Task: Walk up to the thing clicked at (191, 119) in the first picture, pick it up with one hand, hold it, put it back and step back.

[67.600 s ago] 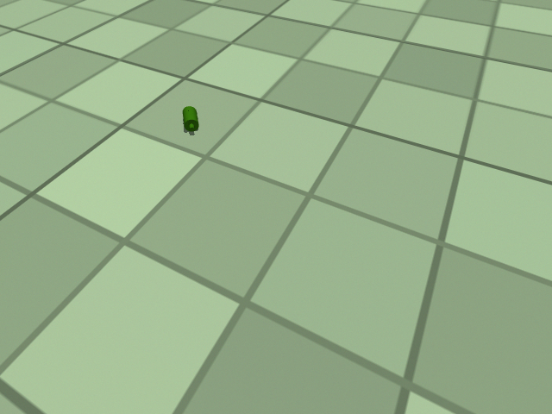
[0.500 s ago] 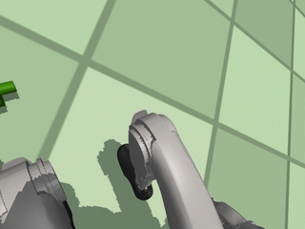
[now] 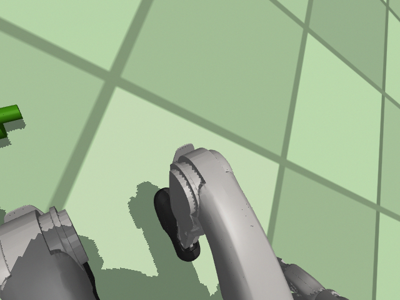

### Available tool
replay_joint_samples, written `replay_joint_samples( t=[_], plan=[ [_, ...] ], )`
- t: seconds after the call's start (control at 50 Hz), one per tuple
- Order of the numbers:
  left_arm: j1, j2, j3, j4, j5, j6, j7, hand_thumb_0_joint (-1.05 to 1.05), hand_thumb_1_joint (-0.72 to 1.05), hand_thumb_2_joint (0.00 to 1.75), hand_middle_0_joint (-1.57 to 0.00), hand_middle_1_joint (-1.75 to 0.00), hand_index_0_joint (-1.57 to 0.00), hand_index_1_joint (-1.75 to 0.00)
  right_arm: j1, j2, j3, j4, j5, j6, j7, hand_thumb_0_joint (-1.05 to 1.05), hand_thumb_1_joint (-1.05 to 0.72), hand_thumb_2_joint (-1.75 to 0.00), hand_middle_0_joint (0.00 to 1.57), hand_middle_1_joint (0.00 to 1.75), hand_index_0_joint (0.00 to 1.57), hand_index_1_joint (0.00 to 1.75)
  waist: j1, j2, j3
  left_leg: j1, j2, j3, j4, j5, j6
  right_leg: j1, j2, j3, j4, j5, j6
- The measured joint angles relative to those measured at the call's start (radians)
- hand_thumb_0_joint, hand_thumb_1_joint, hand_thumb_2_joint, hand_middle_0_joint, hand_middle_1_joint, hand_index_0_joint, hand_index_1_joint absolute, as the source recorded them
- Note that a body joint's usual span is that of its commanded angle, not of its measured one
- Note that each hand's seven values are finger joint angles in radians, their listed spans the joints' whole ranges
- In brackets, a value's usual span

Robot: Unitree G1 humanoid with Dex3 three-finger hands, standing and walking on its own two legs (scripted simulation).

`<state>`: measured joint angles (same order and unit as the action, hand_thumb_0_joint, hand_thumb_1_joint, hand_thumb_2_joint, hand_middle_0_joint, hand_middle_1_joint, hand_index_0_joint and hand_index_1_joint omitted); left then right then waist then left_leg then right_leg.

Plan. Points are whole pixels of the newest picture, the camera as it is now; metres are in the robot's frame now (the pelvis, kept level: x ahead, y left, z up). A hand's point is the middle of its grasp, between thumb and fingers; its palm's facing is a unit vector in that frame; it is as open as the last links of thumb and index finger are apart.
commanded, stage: settle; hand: left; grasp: from above
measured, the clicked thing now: out of the picture +0.48 +0.26 -0.27
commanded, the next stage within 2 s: lift in 0.70 s
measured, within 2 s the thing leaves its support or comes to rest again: leaves its support in 0.16 s
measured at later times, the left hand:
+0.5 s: hand out of the picture +0.46 +0.29 -0.15, palm faces -0.43 -0.07 -0.90, open 10.8 cm
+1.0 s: hand out of the picture +0.45 +0.29 -0.09, palm faces -0.44 -0.08 -0.90, open 10.7 cm
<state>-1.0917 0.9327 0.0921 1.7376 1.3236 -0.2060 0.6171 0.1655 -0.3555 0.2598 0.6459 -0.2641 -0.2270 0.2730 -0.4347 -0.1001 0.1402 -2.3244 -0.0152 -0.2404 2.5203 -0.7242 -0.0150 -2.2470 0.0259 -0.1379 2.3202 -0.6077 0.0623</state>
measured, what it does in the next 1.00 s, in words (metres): rises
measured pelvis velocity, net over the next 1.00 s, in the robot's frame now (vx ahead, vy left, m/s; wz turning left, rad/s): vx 0.00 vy -0.01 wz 0.12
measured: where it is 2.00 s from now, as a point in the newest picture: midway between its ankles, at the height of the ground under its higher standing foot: (138, 268)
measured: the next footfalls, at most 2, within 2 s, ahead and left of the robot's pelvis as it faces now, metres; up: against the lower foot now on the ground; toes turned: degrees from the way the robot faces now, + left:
none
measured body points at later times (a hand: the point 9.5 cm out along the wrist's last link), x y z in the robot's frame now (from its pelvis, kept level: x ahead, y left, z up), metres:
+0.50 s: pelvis +0.00 +0.00 +0.02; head +0.23 +0.09 +0.40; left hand +0.48 +0.30 -0.09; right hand +0.08 -0.27 -0.07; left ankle +0.06 +0.12 -0.28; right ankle +0.13 -0.13 -0.28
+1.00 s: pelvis +0.00 -0.01 +0.05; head +0.22 +0.07 +0.44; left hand +0.47 +0.30 -0.04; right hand +0.07 -0.28 -0.05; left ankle +0.06 +0.12 -0.28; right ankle +0.13 -0.13 -0.28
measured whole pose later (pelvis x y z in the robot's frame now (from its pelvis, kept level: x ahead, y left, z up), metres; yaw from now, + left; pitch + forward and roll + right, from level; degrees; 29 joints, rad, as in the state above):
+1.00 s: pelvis +0.00 -0.01 +0.05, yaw +7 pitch +35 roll -7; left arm -0.96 0.65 -0.01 1.30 1.19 -0.13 0.26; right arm 0.21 -0.29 0.04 0.71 -0.10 -0.02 0.14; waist -0.26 0.04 -0.11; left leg -2.24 -0.02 -0.12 2.30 -0.69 -0.02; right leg -2.20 -0.02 -0.05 2.20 -0.62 0.04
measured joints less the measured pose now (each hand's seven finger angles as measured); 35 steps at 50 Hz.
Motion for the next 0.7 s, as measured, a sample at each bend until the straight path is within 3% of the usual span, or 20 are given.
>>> replay_joint_samples(
  t=[0.18, 0.26, 0.32, 0.42, 0.58, 0.7],
  plan=[
    [0.091, -0.049, 0.048, -0.165, -0.014, 0.023, -0.053, -0.02, -0.07, 0.45, -0.67, -0.46, -0.67, -0.46, 0.033, 0.008, -0.056, 0.02, 0.014, 0.014, 0.008, 0.0, -0.92, -0.9, 0.2, 0.3, 0.2, 0.3, 0.036, 0.024, -0.034, -0.008, -0.003, 0.008, -0.011, -0.003, -0.003, -0.011, -0.007, 0.005, -0.002, -0.009, -0.012],
    [0.118, -0.102, 0.0, -0.237, -0.038, 0.042, -0.078, -0.02, -0.06, 0.42, -0.69, -0.43, -0.69, -0.43, 0.041, 0.018, -0.085, 0.048, 0.035, 0.029, 0.014, 0.0, -0.92, -0.9, 0.21, 0.3, 0.2, 0.3, 0.067, 0.044, -0.083, -0.006, -0.004, 0.022, -0.025, -0.009, -0.004, -0.014, -0.012, 0.016, -0.004, -0.02, -0.013],
    [0.132, -0.14, -0.006, -0.279, -0.051, 0.058, -0.108, -0.02, -0.06, 0.4, -0.71, -0.41, -0.7, -0.41, 0.041, 0.027, -0.115, 0.06, 0.057, 0.04, 0.013, 0.0, -0.92, -0.9, 0.21, 0.3, 0.2, 0.3, 0.087, 0.068, -0.127, -0.008, -0.005, 0.032, -0.039, -0.009, -0.003, -0.018, -0.016, 0.023, -0.009, -0.026, -0.018],
    [0.119, -0.198, -0.074, -0.283, -0.082, 0.094, -0.172, -0.02, -0.05, 0.38, -0.72, -0.38, -0.71, -0.39, 0.022, 0.034, -0.143, 0.071, 0.086, 0.07, 0.007, 0.0, -0.92, -0.9, 0.2, 0.3, 0.2, 0.3, 0.113, 0.104, -0.184, 0.002, -0.006, 0.058, -0.072, -0.001, 0.0, -0.014, -0.023, 0.044, -0.024, -0.03, -0.021],
    [0.098, -0.236, -0.084, -0.289, -0.114, 0.08, -0.282, -0.02, -0.06, 0.38, -0.75, -0.35, -0.74, -0.36, -0.003, 0.04, -0.161, 0.046, 0.113, 0.119, -0.038, 0.0, -0.92, -0.91, 0.2, 0.3, 0.2, 0.3, 0.136, 0.128, -0.189, 0.036, -0.008, 0.087, -0.122, 0.023, 0.001, 0.009, -0.031, 0.068, -0.049, -0.019, -0.018],
    [0.098, -0.239, -0.086, -0.343, -0.092, 0.035, -0.32, -0.02, -0.06, 0.37, -0.76, -0.33, -0.75, -0.33, 0.014, 0.041, -0.173, 0.042, 0.123, 0.15, -0.077, 0.0, -0.92, -0.91, 0.2, 0.3, 0.2, 0.3, 0.151, 0.119, -0.18, 0.042, -0.014, 0.091, -0.141, 0.039, -0.009, 0.011, -0.037, 0.071, -0.057, -0.009, -0.024]
  ],
)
